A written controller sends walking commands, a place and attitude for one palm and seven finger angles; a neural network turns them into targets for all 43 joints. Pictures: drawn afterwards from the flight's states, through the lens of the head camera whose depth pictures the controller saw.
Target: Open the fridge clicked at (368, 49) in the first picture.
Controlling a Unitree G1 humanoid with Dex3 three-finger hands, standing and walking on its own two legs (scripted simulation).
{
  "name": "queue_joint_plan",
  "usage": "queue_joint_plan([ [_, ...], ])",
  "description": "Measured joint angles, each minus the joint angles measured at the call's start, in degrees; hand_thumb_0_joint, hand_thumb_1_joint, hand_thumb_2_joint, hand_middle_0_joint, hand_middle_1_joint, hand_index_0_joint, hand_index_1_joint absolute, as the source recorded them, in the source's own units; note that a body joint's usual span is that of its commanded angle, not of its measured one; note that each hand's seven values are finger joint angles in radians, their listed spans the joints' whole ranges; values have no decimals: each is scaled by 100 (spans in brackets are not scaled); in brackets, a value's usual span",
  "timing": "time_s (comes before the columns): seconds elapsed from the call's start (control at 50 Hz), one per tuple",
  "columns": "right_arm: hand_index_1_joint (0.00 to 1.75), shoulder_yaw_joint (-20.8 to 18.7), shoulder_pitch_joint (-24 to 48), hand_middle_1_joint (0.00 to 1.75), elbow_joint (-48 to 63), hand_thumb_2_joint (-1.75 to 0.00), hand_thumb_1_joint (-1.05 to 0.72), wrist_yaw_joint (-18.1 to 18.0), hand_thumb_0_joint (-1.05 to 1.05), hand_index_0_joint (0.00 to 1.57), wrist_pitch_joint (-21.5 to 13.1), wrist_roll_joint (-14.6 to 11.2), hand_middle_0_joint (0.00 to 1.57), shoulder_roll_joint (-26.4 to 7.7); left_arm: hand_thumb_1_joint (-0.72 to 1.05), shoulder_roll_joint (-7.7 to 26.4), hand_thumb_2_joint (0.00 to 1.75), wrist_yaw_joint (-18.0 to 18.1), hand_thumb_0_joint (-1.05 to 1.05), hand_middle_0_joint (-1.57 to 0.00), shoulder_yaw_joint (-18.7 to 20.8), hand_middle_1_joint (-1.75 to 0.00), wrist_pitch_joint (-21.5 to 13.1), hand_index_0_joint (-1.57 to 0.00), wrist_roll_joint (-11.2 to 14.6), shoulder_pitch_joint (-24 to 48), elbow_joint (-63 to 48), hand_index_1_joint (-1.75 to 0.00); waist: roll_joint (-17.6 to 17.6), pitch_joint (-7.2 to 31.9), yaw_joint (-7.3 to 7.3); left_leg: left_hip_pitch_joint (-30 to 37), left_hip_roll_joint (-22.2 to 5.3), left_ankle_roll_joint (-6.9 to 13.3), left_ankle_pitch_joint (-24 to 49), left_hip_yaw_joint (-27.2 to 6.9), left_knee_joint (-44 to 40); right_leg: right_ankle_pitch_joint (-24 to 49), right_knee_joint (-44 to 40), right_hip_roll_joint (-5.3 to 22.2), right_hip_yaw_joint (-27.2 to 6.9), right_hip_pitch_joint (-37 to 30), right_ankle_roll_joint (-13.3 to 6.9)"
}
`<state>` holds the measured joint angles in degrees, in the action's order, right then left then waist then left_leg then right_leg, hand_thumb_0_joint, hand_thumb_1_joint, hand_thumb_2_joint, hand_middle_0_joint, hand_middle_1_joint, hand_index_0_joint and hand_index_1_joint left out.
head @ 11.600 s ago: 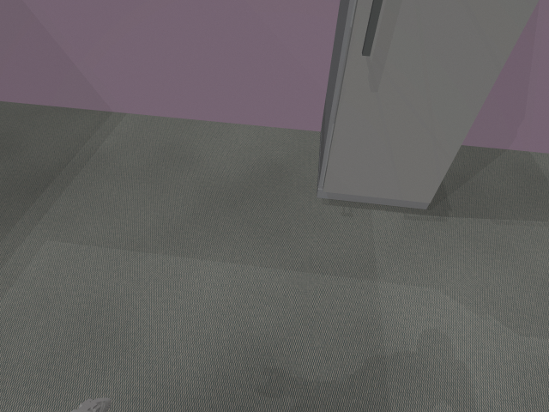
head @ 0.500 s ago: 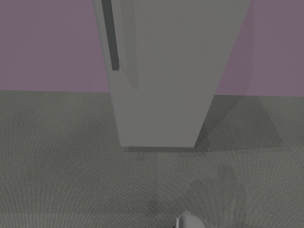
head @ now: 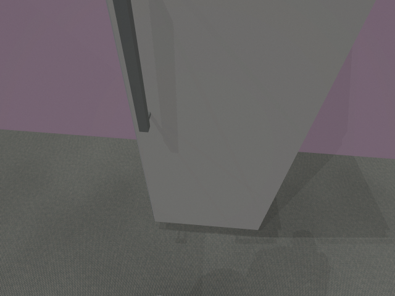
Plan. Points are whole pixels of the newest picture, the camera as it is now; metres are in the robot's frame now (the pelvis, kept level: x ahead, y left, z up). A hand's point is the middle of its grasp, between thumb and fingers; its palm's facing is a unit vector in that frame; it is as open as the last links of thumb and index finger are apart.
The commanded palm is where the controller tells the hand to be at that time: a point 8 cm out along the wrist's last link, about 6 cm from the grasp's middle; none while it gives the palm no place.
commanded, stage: come to a stop and stand still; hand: left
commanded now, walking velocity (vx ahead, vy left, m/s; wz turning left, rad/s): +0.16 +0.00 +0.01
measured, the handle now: (134, 51) +0.55 +0.19 +0.23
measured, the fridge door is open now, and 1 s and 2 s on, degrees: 0 0 0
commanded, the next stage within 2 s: look again from close up in 1.72 s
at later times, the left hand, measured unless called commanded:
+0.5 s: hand out of the picture +0.10 +0.17 -0.17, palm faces +0.02 -0.96 -0.27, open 7.4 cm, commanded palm none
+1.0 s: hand out of the picture +0.00 +0.19 -0.18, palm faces +0.09 -0.98 -0.20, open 7.4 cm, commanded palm none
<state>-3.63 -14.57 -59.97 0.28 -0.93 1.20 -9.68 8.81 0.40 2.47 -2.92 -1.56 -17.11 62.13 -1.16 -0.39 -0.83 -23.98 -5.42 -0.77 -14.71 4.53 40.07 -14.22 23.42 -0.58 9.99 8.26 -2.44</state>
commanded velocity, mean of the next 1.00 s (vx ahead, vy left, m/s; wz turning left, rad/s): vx -0.03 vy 0.01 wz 0.00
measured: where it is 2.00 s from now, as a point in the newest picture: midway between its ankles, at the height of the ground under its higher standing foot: outside the picture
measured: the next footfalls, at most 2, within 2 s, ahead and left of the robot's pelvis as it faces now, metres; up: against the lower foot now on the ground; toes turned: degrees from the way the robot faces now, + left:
left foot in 0.06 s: +0.11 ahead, +0.12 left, +0.00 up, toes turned +7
right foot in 0.44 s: +0.12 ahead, -0.13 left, +0.00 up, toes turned -6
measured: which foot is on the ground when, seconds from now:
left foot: up 0.00-0.04, down 0.06-0.44, up 0.46-0.92, down 0.94-1.00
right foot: down 0.00-0.06, up 0.08-0.42, down 0.44-0.94, up 0.96-1.00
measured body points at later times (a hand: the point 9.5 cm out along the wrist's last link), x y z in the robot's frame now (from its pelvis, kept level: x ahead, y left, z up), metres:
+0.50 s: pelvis +0.05 -0.03 -0.01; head +0.08 -0.06 +0.44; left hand +0.10 +0.22 -0.15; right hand +0.09 -0.27 -0.18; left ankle +0.06 +0.10 -0.73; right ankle +0.08 -0.13 -0.74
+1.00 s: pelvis +0.00 +0.00 +0.00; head -0.01 +0.02 +0.45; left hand -0.01 +0.24 -0.16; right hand +0.02 -0.23 -0.15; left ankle -0.04 +0.11 -0.74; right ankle +0.06 -0.12 -0.72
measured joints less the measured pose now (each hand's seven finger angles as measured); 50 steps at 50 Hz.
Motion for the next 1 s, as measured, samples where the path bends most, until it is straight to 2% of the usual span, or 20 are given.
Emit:
queue_joint_plan([
  [0.04, 30, 30, 25, 30, 17, -89, -94, 4, 1, 20, -79, -4, 20, -6, 91, -29, 90, -3, 0, -20, -1, -30, 31, -20, 13, -152, 69, -30, 37, 12, -60, 402, 73, 0, 196, 67, -622, -251, 260, 33, -2, -5, 83],
  [0.06, 30, 47, 39, 30, 14, -90, -94, -5, 1, 20, -137, 0, 20, 10, 91, -31, 90, -7, 0, -20, -2, -30, 60, -20, 27, -220, 106, -30, 95, 14, -69, 532, 136, 109, 256, 91, -786, -433, 511, 96, -23, 56, 132],
  [0.1, 30, 102, 88, 30, 23, -89, -93, -41, 1, 20, -194, 15, 20, 101, 91, -16, 90, -3, 0, -20, -6, -30, 155, -20, 52, -265, 197, -30, 276, -40, -94, 620, 264, 274, 78, 208, -703, -986, 1367, 225, -210, 349, 144],
  [0.16, 30, 157, 142, 30, 5, -89, -95, -218, 1, 20, -189, 1, 20, 137, 91, -59, 90, 38, 0, -19, -56, -30, 265, -20, 53, -198, 302, -30, 329, -131, -75, 899, 360, 319, 54, 307, -993, -1381, 2276, 287, -445, 798, 229],
  [0.26, 30, 197, 298, 30, -138, -89, -96, -313, 0, 21, -34, -48, 20, 108, 91, -100, 90, 81, 0, -19, -99, -30, 349, -20, 83, 104, 207, -30, 267, -366, -24, 1232, 448, 320, 223, 294, -1437, -965, 1795, 415, -647, 973, 375],
  [0.34, 30, 116, 376, 30, -147, -89, -95, -301, 1, 21, 118, -44, 20, 108, 91, -4, 90, 92, 0, -19, -29, -30, 480, -20, 42, 343, 15, -30, 201, -478, 24, 1238, 376, 228, 170, 264, -1358, -869, 1759, 401, -669, 1081, 367],
  [0.38, 30, 70, 397, 30, -136, -89, -94, -282, 1, 21, 184, -29, 21, 96, 91, 58, 90, 98, 0, -19, 18, -30, 503, -20, 27, 431, -92, -30, 152, -506, 31, 1194, 311, 153, 117, 252, -1241, -713, 1651, 369, -639, 1045, 353],
  [0.42, 30, 29, 397, 30, -120, -89, -94, -256, 1, 21, 241, -28, 21, 74, 90, 123, 90, 103, 0, -19, 49, -30, 476, -20, 16, 468, -190, -30, 119, -499, 26, 1109, 258, 56, 22, 253, -1038, -193, 1241, 359, -602, 873, 341],
  [0.46, 30, -16, 416, 30, -104, -89, -93, -222, 1, 21, 294, -59, 20, 20, 91, 148, 90, 124, 0, -19, 58, -30, 397, -20, -14, 487, -230, -30, 39, -479, 24, 939, 198, -16, -216, 205, -670, -43, 1065, 291, -594, 802, 186],
  [0.5, 30, -65, 440, 30, -69, -89, -92, -207, 1, 21, 382, -90, 20, -66, 91, 103, 90, 119, 0, -19, 8, -30, 364, -20, -17, 540, -246, -30, -100, -475, 82, 682, 280, -8, -1001, -65, 19, -166, 1117, 238, -507, 819, 43],
  [0.54, 30, -91, 455, 30, -67, -89, -92, -194, 1, 20, 456, -89, 20, -126, 91, 44, 90, 127, 0, -19, -21, -30, 359, -20, -16, 578, -276, -30, -153, -432, 72, 458, 412, -1, -1311, -227, 778, -112, 991, 232, -480, 802, -28],
  [0.6, 30, -92, 449, 30, -69, -89, -92, -136, 1, 20, 478, -69, 20, -175, 90, -31, 90, 128, 0, -19, -38, -30, 365, -20, -7, 621, -335, -30, -159, -371, 36, 293, 516, -33, -1157, -336, 1529, 99, 725, 229, -481, 790, -58],
  [0.66, 30, -74, 374, 30, -62, -89, -92, -82, 1, 20, 473, -52, 20, -196, 90, -77, 90, 128, 0, -20, -31, -30, 348, -20, -8, 646, -406, -30, -112, -312, -15, 336, 529, -101, -998, -378, 1641, 278, 497, 260, -457, 793, -73],
  [0.76, 30, -39, 298, 30, -42, -89, -91, -40, 1, 20, 475, -43, 20, -208, 91, -37, 90, 121, 0, -20, 6, -30, 308, -20, -37, 580, -475, -30, 19, -265, -146, 628, 471, -144, -1033, -392, 957, 532, 246, 347, -453, 849, -47],
  [0.86, 30, 9, 257, 30, 22, -89, -91, -21, 1, 20, 381, -54, 20, -181, 90, 73, 90, 88, 0, -20, 50, -30, 369, -20, -59, 396, -360, -30, 145, -210, -240, 1022, 438, -68, -1013, -308, -114, 776, 59, 388, -495, 934, 48],
  [0.92, 30, 63, 108, 30, 45, -89, -91, -38, 1, 20, 238, -59, 20, -144, 90, 141, 90, 83, 0, -20, 70, -30, 448, -20, -20, 233, -197, -30, 148, -80, -209, 1506, 439, 10, -597, -221, -1189, 810, 104, 331, -493, 1017, 165],
  [0.94, 30, 70, 40, 30, 33, -89, -91, -58, 1, 20, 190, -45, 20, -123, 90, 160, 90, 79, 0, -20, 71, -30, 482, -20, 4, 190, -139, -30, 127, -26, -168, 1584, 424, 67, -408, -264, -1443, 657, 250, 299, -478, 1098, 214],
  [1.0, 30, 147, -204, 30, -55, -89, -91, -113, 1, 20, 178, 7, 20, 67, 90, 245, 90, 57, 0, -20, 96, -30, 591, -20, 18, 81, 25, -30, 269, 67, -56, 1666, 481, 163, -197, -258, -1528, -283, 1039, 266, -649, 1270, 318],
])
